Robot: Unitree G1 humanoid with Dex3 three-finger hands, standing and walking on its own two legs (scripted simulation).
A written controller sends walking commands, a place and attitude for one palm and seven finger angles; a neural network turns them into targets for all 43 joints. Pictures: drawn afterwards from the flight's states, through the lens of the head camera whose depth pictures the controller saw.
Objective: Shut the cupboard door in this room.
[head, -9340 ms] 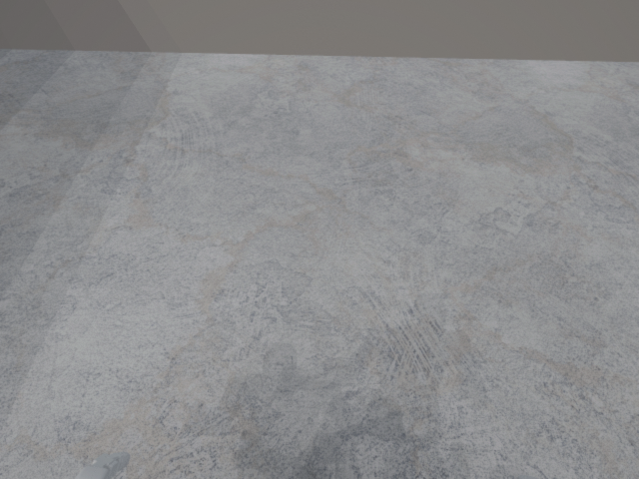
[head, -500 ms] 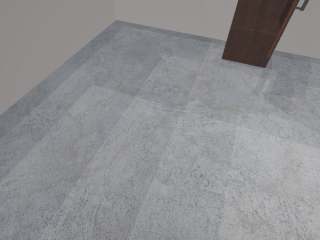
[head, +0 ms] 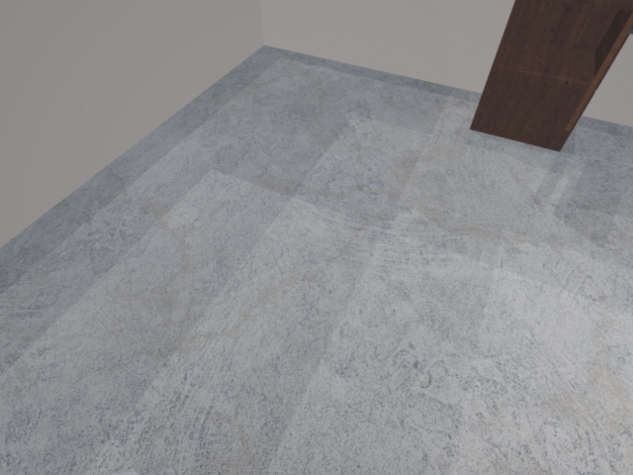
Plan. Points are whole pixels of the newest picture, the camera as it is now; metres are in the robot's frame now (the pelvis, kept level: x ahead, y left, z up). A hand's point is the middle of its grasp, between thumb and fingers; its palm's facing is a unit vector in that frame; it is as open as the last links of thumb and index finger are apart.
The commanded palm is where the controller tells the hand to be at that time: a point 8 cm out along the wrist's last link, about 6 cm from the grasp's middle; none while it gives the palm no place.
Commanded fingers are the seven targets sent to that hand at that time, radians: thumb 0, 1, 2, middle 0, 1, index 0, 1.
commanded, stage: turn or walk to find it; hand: left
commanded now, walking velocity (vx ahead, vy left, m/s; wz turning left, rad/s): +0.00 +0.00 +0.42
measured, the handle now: out of the picture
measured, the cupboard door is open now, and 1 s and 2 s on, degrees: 79 79 79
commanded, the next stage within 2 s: none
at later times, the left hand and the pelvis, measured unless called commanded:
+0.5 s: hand out of the picture +0.04 +0.20 -0.16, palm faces +0.19 -0.94 -0.28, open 7.4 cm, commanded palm none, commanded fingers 0.00 0.90 0.90 -0.20 -0.30 -0.20 -0.30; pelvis -0.02 -0.02 -0.01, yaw +12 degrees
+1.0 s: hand out of the picture -0.10 +0.12 -0.17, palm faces +0.45 -0.86 -0.24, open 7.4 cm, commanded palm none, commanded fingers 0.00 0.90 0.90 -0.20 -0.30 -0.20 -0.30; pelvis -0.04 -0.06 +0.00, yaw +26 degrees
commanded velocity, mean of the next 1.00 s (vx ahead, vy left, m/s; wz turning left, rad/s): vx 0.00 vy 0.00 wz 0.42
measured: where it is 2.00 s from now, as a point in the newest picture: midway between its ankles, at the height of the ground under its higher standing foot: outside the picture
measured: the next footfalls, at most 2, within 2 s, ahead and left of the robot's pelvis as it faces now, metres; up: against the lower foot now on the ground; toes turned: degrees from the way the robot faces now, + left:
right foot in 0.54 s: +0.04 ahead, -0.14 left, +0.00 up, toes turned +12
left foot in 1.08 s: -0.09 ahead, +0.07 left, +0.00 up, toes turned +33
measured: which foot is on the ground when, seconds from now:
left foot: down 0.00-0.56, up 0.58-1.00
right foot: down 0.00-0.24, up 0.26-0.52, down 0.54-1.00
